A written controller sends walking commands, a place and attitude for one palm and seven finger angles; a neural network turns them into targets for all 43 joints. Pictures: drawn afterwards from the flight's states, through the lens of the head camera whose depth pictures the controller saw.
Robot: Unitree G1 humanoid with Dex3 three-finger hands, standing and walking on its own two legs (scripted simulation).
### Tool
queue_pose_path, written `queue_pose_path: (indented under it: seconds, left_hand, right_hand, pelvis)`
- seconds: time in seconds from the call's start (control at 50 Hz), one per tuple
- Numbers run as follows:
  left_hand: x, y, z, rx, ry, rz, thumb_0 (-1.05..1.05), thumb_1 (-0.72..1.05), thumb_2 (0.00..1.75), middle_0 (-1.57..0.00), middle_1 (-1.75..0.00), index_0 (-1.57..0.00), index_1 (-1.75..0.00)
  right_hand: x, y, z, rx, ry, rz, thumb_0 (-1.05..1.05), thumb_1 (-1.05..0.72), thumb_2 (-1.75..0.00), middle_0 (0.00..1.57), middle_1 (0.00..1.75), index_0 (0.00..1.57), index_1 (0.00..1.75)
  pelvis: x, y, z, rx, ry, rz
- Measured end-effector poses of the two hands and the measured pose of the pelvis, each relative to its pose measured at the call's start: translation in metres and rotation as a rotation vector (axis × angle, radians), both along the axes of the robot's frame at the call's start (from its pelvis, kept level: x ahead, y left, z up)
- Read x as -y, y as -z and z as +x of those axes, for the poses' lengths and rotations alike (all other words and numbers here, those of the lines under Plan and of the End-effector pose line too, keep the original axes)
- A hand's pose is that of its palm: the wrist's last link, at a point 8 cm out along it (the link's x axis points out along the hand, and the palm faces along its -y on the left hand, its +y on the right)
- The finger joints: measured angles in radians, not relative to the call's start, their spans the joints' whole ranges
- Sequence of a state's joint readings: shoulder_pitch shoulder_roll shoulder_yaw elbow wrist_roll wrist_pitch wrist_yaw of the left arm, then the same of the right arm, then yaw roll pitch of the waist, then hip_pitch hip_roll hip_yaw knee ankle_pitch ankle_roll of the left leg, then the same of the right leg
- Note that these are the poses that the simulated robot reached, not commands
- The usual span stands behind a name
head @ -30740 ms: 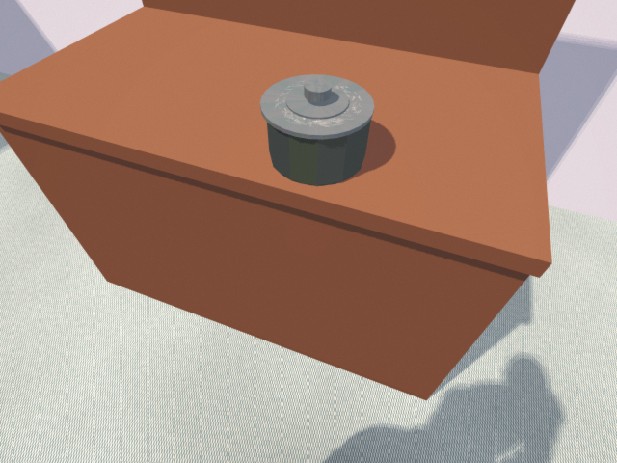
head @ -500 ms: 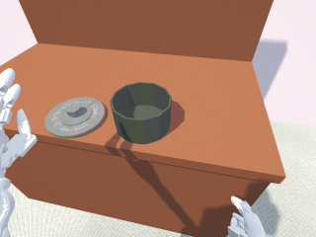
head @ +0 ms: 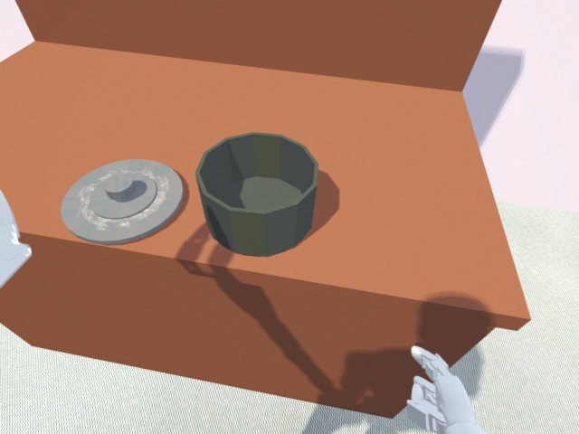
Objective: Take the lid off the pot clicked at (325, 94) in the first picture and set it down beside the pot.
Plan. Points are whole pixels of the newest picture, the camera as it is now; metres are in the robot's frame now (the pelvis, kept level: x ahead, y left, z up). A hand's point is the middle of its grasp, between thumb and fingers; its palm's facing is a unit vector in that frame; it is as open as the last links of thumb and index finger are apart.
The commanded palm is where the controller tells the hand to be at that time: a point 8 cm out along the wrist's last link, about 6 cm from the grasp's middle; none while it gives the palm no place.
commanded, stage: step back with the hand held close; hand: left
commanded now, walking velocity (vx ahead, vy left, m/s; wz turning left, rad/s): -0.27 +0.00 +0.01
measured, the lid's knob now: (119, 186) +0.46 +0.35 +0.05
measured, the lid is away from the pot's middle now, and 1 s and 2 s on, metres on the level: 0.24 0.24 0.24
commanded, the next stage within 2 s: stop stepping back and stand still in 0.96 s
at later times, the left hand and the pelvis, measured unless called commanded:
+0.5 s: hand (25, 324) +0.15 +0.24 +0.21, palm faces +0.36 -0.80 -0.49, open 7.4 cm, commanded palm +0.07 +0.29 +0.23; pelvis -0.05 +0.00 -0.01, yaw +0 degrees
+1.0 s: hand out of the picture +0.02 +0.20 +0.22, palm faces +0.26 -0.83 -0.49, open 7.4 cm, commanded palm -0.03 +0.27 +0.23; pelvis -0.17 +0.00 -0.01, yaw -2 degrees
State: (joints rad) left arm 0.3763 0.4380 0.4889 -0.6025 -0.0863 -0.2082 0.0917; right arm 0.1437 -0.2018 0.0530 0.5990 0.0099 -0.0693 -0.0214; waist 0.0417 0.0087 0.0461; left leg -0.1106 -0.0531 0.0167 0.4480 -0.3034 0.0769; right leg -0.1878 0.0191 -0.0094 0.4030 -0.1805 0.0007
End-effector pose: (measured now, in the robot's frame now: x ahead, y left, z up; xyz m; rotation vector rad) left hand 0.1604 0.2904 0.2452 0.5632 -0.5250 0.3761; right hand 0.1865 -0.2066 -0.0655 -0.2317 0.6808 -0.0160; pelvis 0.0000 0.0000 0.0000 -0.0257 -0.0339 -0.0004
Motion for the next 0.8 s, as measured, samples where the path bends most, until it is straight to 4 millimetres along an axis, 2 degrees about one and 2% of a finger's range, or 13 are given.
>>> queue_pose_path:
  seconds: [0.08, 0.14, 0.2, 0.3, 0.36, 0.42, 0.54, 0.7, 0.8]
  left_hand:
    - [0.01, 0.017, 0.008, -0.084, 0.074, 0.003, 0.01, 0.89, 0.9, -0.21, -0.3, -0.21, -0.3]
    - [0.017, 0.025, 0.005, -0.153, 0.116, 0.035, 0.01, 0.89, 0.89, -0.21, -0.3, -0.21, -0.3]
    - [0.021, 0.019, -0.004, -0.165, 0.121, 0.089, 0.02, 0.88, 0.89, -0.22, -0.31, -0.22, -0.3]
    - [0.023, 0.0, -0.018, -0.063, 0.077, 0.139, 0.02, 0.88, 0.89, -0.22, -0.31, -0.22, -0.3]
    - [0.022, -0.001, -0.021, -0.022, 0.067, 0.116, 0.01, 0.88, 0.89, -0.22, -0.31, -0.22, -0.3]
    - [0.019, 0.007, -0.027, -0.032, 0.075, 0.09, 0.01, 0.88, 0.89, -0.22, -0.31, -0.22, -0.3]
    - [0.012, 0.026, -0.056, -0.09, 0.106, 0.065, 0.01, 0.88, 0.89, -0.22, -0.31, -0.22, -0.3]
    - [0.003, -0.003, -0.098, 0.023, 0.042, 0.076, 0.01, 0.88, 0.89, -0.22, -0.31, -0.22, -0.3]
    - [0.012, 0.005, -0.107, 0.016, 0.065, 0.059, 0.01, 0.89, 0.89, -0.21, -0.31, -0.21, -0.3]
  right_hand:
    - [0.013, 0.001, -0.013, -0.032, 0.061, -0.022, 0.02, -0.91, -0.9, 0.2, 0.3, 0.2, 0.3]
    - [0.022, 0.002, -0.025, -0.038, 0.107, -0.029, 0.02, -0.91, -0.9, 0.2, 0.3, 0.2, 0.3]
    - [0.028, 0.006, -0.037, -0.042, 0.137, -0.03, 0.01, -0.91, -0.9, 0.2, 0.3, 0.2, 0.3]
    - [0.033, 0.018, -0.05, -0.068, 0.152, -0.018, 0.02, -0.91, -0.9, 0.2, 0.3, 0.2, 0.3]
    - [0.034, 0.022, -0.059, -0.087, 0.156, -0.012, 0.02, -0.91, -0.9, 0.2, 0.3, 0.2, 0.3]
    - [0.035, 0.02, -0.069, -0.081, 0.173, -0.014, 0.02, -0.91, -0.9, 0.2, 0.3, 0.2, 0.3]
    - [0.03, 0.005, -0.094, -0.039, 0.189, -0.059, 0.02, -0.91, -0.9, 0.2, 0.3, 0.2, 0.3]
    - [0.011, -0.002, -0.115, -0.007, 0.122, -0.044, 0.02, -0.91, -0.9, 0.2, 0.3, 0.2, 0.3]
    - [0.006, 0.004, -0.129, 0.011, 0.08, -0.013, 0.01, -0.91, -0.9, 0.2, 0.3, 0.2, 0.3]
  pelvis:
    - [-0.006, 0.002, -0.006, -0.03, 0.007, 0.004]
    - [-0.008, 0.005, -0.009, -0.042, 0.015, 0.015]
    - [-0.007, 0.007, -0.008, -0.049, 0.015, 0.021]
    - [-0.002, 0.011, -0.013, -0.056, 0.008, 0.013]
    - [0.0, 0.011, -0.025, -0.054, -0.01, 0.001]
    - [-0.001, 0.013, -0.038, -0.052, -0.014, -0.009]
    - [-0.007, 0.014, -0.06, -0.049, 0.003, 0.001]
    - [-0.01, 0.003, -0.087, -0.087, 0.013, -0.026]
    - [-0.003, 0.007, -0.12, -0.101, 0.042, -0.008]
